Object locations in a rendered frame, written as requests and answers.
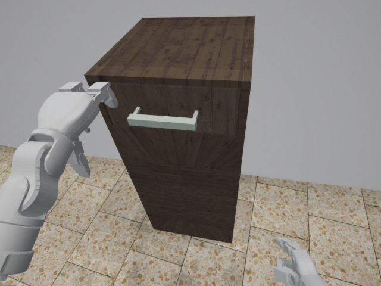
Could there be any robot left forearm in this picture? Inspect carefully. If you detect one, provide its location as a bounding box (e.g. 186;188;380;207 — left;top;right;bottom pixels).
0;129;74;281

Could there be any robot left hand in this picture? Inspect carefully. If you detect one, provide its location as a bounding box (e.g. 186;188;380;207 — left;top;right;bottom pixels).
38;82;118;178

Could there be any cabinet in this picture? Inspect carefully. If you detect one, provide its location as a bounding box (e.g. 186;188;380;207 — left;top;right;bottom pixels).
84;16;255;243

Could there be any robot right hand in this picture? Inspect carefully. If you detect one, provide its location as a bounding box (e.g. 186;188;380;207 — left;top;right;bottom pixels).
274;236;319;286

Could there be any robot right forearm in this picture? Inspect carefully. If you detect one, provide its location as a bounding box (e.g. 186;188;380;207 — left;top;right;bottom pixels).
299;274;328;286

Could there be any drawer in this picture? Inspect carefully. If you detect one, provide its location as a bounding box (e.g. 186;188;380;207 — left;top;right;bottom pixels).
104;82;241;135

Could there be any handle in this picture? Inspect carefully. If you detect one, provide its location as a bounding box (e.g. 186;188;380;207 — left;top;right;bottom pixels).
127;107;199;131

